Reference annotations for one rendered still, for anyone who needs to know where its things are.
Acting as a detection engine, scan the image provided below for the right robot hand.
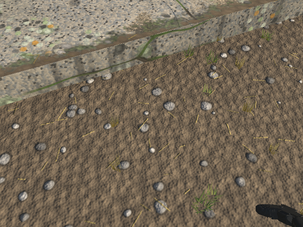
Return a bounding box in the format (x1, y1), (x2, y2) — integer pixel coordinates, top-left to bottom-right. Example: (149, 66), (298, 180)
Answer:
(256, 204), (303, 227)

